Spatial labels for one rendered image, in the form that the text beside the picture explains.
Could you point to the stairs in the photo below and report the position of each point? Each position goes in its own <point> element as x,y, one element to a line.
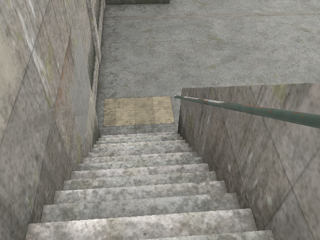
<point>145,186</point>

